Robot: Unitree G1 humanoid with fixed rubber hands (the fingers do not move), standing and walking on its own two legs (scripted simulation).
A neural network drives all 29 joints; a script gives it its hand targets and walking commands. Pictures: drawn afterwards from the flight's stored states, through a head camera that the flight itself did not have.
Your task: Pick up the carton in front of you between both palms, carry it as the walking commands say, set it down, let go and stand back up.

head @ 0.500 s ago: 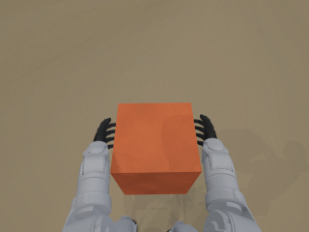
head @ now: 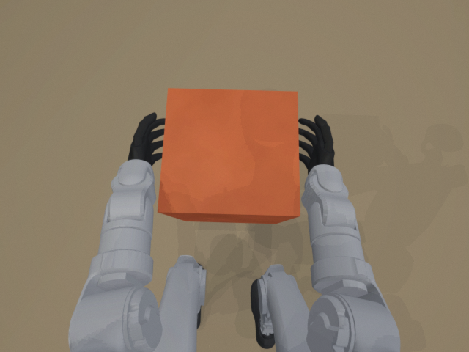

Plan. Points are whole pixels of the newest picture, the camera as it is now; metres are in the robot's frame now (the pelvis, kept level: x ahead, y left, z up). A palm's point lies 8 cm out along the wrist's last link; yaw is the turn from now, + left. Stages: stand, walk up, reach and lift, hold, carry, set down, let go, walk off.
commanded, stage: set down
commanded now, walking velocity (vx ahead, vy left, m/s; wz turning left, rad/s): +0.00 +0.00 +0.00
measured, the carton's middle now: (231, 168) +0.44 +0.03 -0.16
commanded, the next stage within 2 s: none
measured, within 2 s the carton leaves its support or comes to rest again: rests again in 1.40 s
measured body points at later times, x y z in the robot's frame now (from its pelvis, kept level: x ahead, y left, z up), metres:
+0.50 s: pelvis -0.03 +0.01 -0.13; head +0.28 +0.06 +0.19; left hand +0.48 +0.19 -0.26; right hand +0.48 -0.11 -0.24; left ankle +0.09 +0.11 -0.58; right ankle +0.05 -0.13 -0.58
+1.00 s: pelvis -0.04 +0.01 -0.22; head +0.33 +0.06 +0.02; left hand +0.52 +0.20 -0.40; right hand +0.51 -0.10 -0.39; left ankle +0.09 +0.11 -0.58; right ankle +0.05 -0.13 -0.58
